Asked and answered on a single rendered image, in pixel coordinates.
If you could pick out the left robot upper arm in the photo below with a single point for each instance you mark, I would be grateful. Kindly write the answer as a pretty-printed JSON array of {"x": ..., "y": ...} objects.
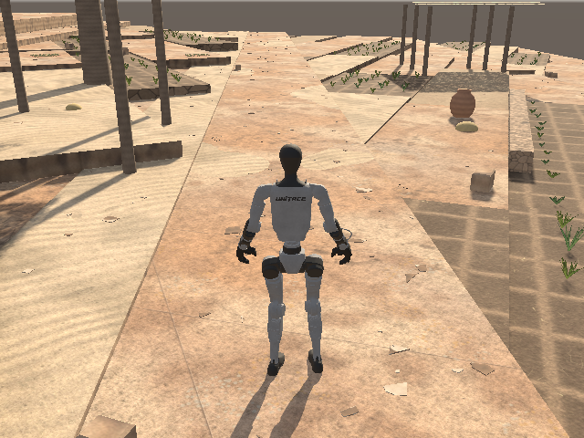
[{"x": 262, "y": 192}]

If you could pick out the robot torso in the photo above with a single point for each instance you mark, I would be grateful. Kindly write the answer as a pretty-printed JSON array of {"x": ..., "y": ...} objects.
[{"x": 291, "y": 216}]

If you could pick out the humanoid robot head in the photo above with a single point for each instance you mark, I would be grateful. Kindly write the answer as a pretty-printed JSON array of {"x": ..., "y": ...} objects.
[{"x": 290, "y": 156}]

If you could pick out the left robot hand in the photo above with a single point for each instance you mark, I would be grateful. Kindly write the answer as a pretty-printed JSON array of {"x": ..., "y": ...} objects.
[{"x": 240, "y": 254}]

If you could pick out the right robot hand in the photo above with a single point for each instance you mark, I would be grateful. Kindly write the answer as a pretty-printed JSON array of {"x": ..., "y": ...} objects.
[{"x": 347, "y": 253}]

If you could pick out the robot left forearm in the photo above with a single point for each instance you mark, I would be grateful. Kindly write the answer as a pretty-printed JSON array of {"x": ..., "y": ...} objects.
[{"x": 246, "y": 238}]

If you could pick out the right robot upper arm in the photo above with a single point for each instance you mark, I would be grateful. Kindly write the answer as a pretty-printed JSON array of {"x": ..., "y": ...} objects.
[{"x": 320, "y": 192}]

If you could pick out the robot right forearm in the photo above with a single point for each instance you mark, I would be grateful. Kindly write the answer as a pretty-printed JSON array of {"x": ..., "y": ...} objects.
[{"x": 339, "y": 237}]

